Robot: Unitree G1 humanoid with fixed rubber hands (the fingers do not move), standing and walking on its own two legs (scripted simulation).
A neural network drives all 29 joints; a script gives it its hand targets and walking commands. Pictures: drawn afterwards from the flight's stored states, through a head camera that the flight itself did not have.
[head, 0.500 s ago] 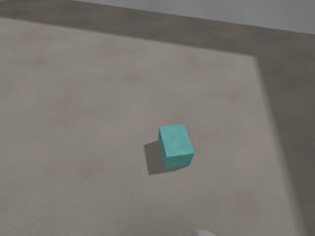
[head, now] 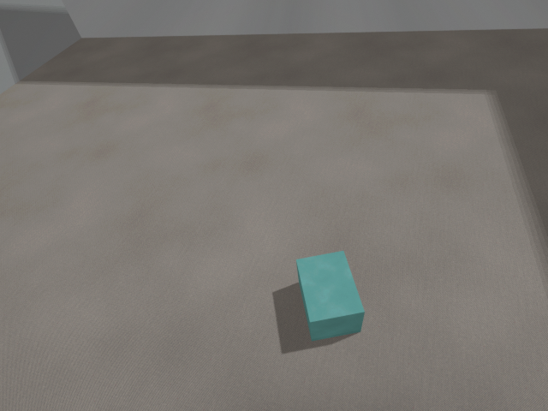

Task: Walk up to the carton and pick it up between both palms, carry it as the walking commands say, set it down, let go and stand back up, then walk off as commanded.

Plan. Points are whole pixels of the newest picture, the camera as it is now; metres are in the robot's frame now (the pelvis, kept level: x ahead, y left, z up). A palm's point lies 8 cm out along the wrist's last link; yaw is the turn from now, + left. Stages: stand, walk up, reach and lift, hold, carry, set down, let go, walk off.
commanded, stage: walk up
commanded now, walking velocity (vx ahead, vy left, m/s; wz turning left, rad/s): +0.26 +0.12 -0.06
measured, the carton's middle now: (327, 295) +0.64 -0.09 -0.69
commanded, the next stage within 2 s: none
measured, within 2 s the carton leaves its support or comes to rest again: neither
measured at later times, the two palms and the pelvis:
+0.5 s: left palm out of the picture +0.05 +0.28 -0.15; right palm out of the picture +0.09 -0.18 -0.14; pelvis +0.05 +0.05 +0.00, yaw -1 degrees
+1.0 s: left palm out of the picture +0.04 +0.24 -0.15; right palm out of the picture +0.06 -0.20 -0.15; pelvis +0.07 +0.03 +0.00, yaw +0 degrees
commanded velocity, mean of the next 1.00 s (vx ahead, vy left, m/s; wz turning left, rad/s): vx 0.01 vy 0.00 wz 0.00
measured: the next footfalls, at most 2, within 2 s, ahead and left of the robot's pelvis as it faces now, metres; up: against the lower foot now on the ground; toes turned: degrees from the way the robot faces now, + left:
left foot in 0.22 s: +0.13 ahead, +0.15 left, +0.00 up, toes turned +4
right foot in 1.88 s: +0.14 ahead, -0.23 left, +0.00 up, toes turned -3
